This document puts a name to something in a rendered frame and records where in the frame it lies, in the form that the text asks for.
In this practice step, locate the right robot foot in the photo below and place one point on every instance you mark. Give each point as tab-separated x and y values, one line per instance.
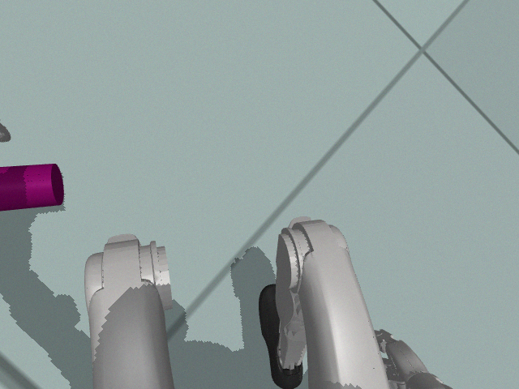
269	322

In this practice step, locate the can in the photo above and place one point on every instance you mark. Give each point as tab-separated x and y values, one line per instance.
29	186

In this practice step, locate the right robot arm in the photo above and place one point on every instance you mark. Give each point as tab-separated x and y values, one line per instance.
425	381

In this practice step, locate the right robot hand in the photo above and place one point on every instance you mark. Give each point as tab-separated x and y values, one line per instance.
402	362

